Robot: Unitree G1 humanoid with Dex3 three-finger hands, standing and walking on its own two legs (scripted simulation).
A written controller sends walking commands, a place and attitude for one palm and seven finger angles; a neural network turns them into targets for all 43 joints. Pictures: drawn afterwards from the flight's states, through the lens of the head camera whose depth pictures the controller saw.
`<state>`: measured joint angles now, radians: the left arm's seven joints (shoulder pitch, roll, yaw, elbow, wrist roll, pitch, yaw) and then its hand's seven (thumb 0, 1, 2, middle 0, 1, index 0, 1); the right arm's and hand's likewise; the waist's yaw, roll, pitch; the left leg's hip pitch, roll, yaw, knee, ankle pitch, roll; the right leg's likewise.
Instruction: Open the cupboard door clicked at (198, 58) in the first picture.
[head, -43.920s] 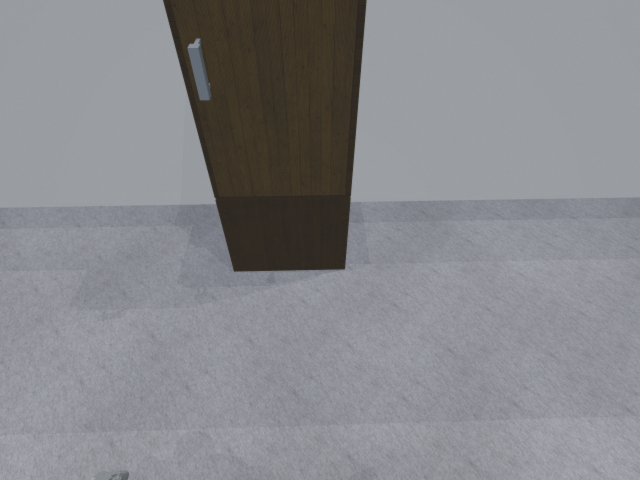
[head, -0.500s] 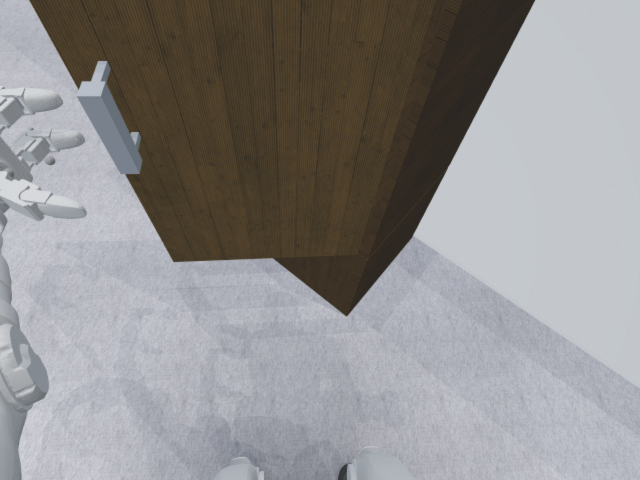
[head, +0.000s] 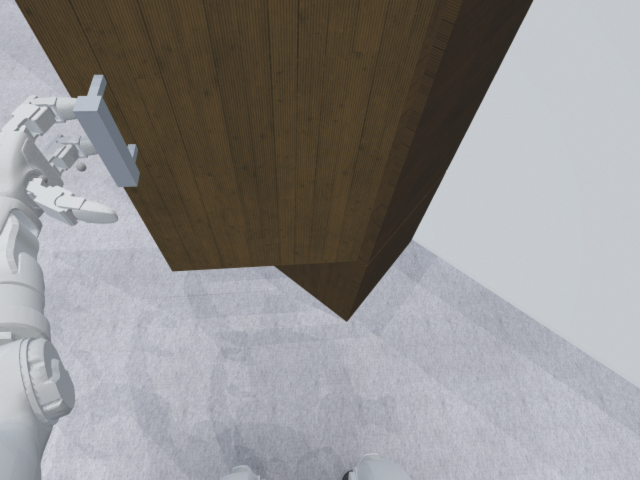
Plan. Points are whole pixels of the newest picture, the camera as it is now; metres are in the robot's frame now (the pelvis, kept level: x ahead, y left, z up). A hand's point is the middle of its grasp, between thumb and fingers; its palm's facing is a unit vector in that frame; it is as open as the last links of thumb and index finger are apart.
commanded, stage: slide the fingers in behind the handle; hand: left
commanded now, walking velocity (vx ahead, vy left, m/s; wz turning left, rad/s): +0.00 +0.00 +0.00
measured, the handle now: (114, 133) +0.51 +0.23 +0.11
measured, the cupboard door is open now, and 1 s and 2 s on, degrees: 44 44 45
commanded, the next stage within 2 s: close the thumb around the handle in 1.08 s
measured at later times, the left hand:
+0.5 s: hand (101, 174) +0.45 +0.23 +0.11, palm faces +0.03 -1.00 +0.01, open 14.0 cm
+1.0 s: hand (121, 170) +0.45 +0.21 +0.11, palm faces +0.03 -1.00 +0.00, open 14.0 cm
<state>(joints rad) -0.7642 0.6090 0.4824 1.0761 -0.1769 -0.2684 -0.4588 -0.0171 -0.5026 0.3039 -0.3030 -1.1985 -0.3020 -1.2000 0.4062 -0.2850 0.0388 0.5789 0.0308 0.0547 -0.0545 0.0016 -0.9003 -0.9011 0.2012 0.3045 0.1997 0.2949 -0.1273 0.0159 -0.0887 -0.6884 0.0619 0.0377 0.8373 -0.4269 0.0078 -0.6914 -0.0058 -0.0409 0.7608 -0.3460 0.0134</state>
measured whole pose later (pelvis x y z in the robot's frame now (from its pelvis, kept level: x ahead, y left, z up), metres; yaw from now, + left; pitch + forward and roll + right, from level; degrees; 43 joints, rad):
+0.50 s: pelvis +0.00 -0.01 +0.00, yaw +1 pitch +14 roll -2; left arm -0.73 0.51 0.40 1.02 -0.19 -0.28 -0.37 -0.02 -0.50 0.30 -0.28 -1.19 -0.30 -1.20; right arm 0.37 -0.28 0.03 0.59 0.03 0.05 -0.05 0.00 -0.90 -0.90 0.20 0.30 0.20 0.29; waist -0.10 0.02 -0.09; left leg -0.64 0.06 0.02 0.82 -0.42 0.00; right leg -0.64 -0.01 -0.05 0.76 -0.36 0.01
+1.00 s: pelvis -0.01 -0.01 +0.00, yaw +1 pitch +14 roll -1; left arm -0.77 0.49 0.40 1.07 -0.17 -0.31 -0.33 -0.02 -0.50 0.30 -0.30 -1.20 -0.30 -1.20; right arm 0.39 -0.28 0.03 0.61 0.03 0.03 -0.05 0.00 -0.90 -0.90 0.20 0.30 0.20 0.29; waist -0.12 0.02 -0.08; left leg -0.65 0.05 0.03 0.82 -0.41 0.00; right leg -0.66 -0.01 -0.04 0.77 -0.35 0.01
